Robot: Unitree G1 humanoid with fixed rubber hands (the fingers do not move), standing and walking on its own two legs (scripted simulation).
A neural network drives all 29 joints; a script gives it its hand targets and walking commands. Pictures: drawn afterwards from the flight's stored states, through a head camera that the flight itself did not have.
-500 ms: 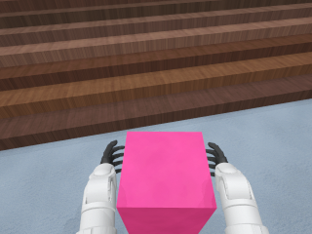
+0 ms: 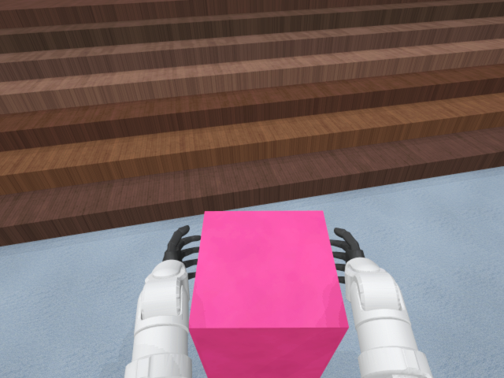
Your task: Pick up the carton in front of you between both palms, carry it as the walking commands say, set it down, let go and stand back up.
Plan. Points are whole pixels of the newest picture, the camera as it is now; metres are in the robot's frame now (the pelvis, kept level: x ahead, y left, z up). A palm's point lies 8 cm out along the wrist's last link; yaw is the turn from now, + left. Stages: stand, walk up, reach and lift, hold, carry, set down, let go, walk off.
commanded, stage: hold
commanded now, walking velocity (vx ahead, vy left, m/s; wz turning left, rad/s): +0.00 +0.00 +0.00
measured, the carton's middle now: (263, 297) +0.30 +0.01 -0.02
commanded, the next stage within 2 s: carry in 0.78 s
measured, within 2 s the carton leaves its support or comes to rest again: neither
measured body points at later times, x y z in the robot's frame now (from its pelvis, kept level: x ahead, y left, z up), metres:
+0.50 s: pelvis +0.01 +0.00 +0.00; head -0.05 +0.01 +0.45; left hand +0.31 +0.16 +0.06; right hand +0.30 -0.14 +0.05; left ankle +0.03 +0.13 -0.74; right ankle +0.04 -0.12 -0.74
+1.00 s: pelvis +0.03 +0.02 +0.00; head -0.02 +0.03 +0.44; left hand +0.33 +0.19 +0.07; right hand +0.33 -0.11 +0.07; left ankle +0.03 +0.13 -0.74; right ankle +0.03 -0.11 -0.73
